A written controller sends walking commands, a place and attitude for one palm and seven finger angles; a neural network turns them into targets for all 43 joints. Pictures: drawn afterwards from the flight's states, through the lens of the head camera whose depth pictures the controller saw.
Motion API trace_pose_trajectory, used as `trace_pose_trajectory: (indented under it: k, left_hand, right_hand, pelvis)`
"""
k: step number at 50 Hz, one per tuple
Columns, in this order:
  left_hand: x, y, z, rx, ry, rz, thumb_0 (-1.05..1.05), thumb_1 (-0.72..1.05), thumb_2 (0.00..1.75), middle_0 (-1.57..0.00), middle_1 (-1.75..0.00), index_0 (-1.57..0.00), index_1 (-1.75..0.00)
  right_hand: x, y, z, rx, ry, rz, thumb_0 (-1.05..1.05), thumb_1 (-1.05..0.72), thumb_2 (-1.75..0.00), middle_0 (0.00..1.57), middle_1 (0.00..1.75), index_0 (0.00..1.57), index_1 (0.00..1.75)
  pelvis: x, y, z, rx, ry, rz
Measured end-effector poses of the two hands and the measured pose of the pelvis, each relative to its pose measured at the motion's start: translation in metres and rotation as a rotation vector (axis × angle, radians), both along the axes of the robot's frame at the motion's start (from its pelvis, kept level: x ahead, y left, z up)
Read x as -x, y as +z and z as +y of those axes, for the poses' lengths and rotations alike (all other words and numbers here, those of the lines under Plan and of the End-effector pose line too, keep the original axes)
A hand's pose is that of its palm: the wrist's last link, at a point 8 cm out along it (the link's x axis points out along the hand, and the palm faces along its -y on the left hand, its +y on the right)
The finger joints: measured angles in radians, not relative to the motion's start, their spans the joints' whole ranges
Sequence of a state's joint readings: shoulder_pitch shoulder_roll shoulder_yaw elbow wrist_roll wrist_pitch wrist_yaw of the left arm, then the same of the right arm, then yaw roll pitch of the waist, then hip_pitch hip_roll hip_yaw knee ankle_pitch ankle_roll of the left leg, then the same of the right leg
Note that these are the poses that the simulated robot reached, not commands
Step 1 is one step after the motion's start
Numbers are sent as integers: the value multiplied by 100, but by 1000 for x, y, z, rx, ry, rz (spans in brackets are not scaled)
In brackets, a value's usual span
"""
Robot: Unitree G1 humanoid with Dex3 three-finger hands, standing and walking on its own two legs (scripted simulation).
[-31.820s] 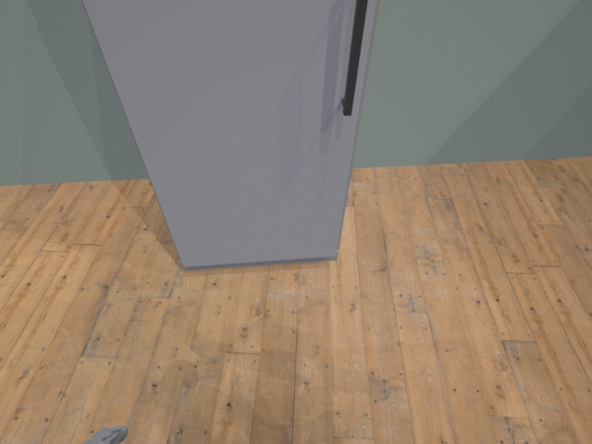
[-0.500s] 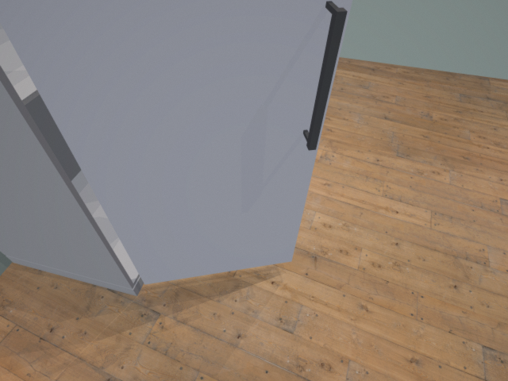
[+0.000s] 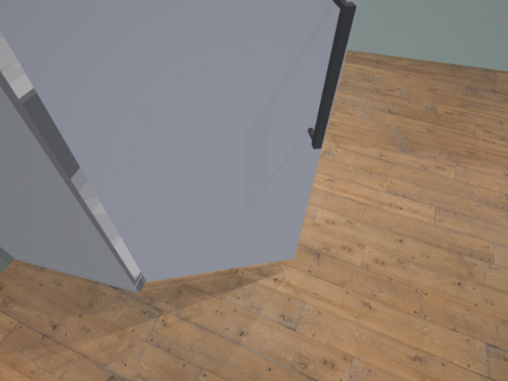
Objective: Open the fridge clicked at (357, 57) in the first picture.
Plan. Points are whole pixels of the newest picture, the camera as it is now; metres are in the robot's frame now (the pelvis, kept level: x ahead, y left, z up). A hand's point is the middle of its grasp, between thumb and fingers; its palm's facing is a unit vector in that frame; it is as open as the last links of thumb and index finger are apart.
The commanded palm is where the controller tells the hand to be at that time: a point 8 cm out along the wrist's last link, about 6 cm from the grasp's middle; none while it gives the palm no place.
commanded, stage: look to check the result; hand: right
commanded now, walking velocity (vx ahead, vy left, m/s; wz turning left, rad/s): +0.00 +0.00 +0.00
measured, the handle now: (326, 83) +0.65 -0.10 +0.14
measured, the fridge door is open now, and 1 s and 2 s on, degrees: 65 65 65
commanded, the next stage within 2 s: stand and wait in 0.30 s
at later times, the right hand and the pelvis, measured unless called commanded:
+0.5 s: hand out of the picture +0.01 -0.16 -0.18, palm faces +0.02 +0.98 -0.18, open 7.4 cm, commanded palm none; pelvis +0.01 +0.00 +0.00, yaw +0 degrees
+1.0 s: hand out of the picture +0.02 -0.17 -0.18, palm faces +0.02 +0.98 -0.20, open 7.4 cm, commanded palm none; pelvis +0.01 +0.01 +0.00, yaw +0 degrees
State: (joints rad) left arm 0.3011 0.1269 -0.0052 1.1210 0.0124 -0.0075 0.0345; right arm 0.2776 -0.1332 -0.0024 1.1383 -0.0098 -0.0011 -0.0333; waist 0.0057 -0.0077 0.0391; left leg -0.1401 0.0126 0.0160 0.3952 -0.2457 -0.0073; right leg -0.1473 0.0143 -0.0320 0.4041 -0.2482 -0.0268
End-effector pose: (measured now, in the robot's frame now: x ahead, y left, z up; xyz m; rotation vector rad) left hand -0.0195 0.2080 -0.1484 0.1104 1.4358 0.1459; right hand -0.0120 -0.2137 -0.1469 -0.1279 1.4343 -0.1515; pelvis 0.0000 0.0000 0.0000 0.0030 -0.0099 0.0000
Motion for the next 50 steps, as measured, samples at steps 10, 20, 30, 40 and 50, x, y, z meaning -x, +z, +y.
trace_pose_trajectory:
  k: [10,20,30,40,50]
  left_hand:
    - [-5,2,6,-12,4,-1,0,91,90,-20,-30,-20,-30]
    - [-10,2,9,-16,4,-3,0,91,90,-20,-30,-20,-30]
    - [-14,2,11,-19,2,-8,0,91,90,-20,-30,-20,-30]
    - [-18,2,14,-23,0,-13,0,91,90,-20,-30,-20,-30]
    - [-21,3,18,-30,-2,-25,0,91,90,-20,-30,-20,-30]
  right_hand:
    - [-4,-2,5,-6,2,-2,1,-91,-90,20,30,20,30]
    - [-11,-1,3,1,5,-7,1,-91,-90,20,30,20,30]
    - [-19,0,0,11,10,-22,1,-91,-90,20,30,20,30]
    - [-25,1,-2,17,15,-34,1,-91,-90,20,30,20,30]
    - [-28,2,-3,19,19,-43,0,-91,-90,20,30,20,30]
  pelvis:
    - [-4,0,4,-1,1,1]
    - [-7,0,4,-1,2,4]
    - [-9,0,5,0,3,2]
    - [-10,1,6,1,3,2]
    - [-9,1,7,1,5,-2]
